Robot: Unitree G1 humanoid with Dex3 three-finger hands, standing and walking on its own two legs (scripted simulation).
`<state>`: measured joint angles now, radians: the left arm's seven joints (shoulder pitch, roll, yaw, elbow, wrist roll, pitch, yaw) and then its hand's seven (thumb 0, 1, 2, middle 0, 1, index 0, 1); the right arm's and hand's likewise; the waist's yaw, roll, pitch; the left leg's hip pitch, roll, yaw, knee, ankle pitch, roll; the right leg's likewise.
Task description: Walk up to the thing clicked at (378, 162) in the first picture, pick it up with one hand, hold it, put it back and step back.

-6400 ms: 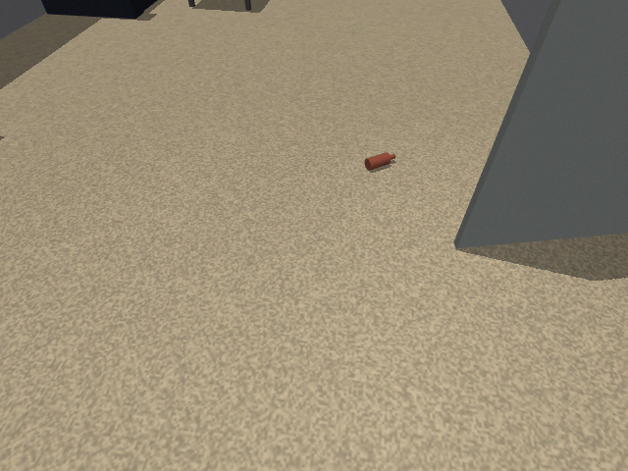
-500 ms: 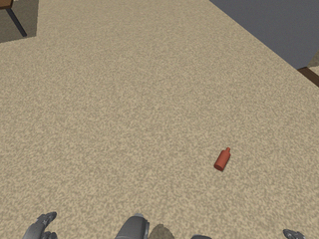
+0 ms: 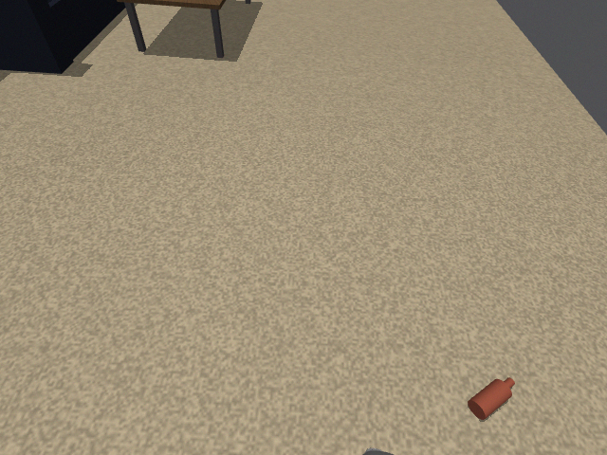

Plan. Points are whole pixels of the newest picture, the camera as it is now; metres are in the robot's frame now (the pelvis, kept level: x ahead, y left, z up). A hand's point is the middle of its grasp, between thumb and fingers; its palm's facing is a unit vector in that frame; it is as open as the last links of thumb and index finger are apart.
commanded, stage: walk up
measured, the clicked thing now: (494, 395) +0.44 -0.60 -0.72
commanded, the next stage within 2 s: stand in 1.16 s
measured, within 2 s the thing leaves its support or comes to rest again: neither
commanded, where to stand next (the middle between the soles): +0.10 +0.01 m, yaw +18 degrees
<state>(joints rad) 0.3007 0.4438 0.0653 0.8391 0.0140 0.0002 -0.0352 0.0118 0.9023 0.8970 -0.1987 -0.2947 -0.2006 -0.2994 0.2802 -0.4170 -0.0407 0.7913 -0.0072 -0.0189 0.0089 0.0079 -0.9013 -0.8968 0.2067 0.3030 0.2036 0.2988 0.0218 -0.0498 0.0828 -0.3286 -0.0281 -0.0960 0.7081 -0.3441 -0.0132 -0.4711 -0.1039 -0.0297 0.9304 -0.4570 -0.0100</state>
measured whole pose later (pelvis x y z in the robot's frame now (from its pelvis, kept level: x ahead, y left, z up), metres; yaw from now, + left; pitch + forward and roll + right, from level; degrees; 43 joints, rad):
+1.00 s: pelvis +0.03 +0.00 +0.01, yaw +21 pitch -2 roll -1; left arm 0.06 0.38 0.01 1.03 0.00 0.00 -0.01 0.01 0.90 0.90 -0.20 -0.30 -0.20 -0.30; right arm 0.07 -0.38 0.00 1.03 0.00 -0.01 0.00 0.01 -0.90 -0.90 0.21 0.30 0.20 0.30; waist 0.02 0.01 0.08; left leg -0.33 -0.03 -0.10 0.67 -0.31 -0.01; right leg -0.30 -0.09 -0.12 0.63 -0.29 0.02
